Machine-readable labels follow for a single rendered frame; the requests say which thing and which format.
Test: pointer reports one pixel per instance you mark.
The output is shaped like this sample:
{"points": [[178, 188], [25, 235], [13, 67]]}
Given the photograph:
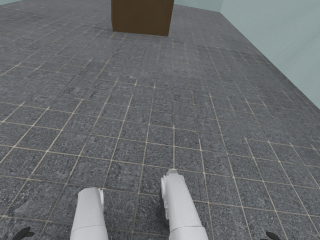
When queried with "robot right shin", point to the robot right shin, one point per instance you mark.
{"points": [[171, 171]]}

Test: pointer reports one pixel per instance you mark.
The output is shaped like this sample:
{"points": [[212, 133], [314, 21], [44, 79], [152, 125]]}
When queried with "left robot hand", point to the left robot hand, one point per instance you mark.
{"points": [[23, 233]]}

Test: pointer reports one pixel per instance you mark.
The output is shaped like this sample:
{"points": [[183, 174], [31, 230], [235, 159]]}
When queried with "pedestal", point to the pedestal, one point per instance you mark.
{"points": [[148, 17]]}

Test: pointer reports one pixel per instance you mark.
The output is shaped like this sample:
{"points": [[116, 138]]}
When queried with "right robot foot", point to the right robot foot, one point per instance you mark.
{"points": [[165, 221]]}

